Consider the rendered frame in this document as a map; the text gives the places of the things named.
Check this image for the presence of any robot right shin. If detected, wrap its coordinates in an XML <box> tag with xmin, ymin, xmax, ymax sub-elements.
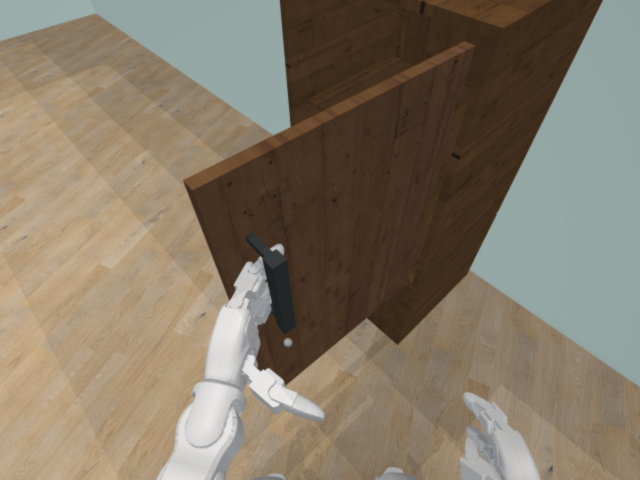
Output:
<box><xmin>383</xmin><ymin>467</ymin><xmax>403</xmax><ymax>475</ymax></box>

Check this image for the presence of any cupboard door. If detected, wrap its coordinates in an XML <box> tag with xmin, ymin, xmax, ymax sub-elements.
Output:
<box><xmin>183</xmin><ymin>41</ymin><xmax>475</xmax><ymax>386</ymax></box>

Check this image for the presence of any robot left hand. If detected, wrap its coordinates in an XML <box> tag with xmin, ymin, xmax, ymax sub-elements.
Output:
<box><xmin>204</xmin><ymin>244</ymin><xmax>325</xmax><ymax>422</ymax></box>

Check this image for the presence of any left robot forearm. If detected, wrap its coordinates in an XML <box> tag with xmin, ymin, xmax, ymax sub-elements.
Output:
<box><xmin>156</xmin><ymin>380</ymin><xmax>247</xmax><ymax>480</ymax></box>

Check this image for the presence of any handle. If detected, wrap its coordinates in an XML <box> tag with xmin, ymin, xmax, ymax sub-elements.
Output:
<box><xmin>245</xmin><ymin>232</ymin><xmax>296</xmax><ymax>335</ymax></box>

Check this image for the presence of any robot right hand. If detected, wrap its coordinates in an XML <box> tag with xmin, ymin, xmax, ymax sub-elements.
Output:
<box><xmin>460</xmin><ymin>392</ymin><xmax>541</xmax><ymax>480</ymax></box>

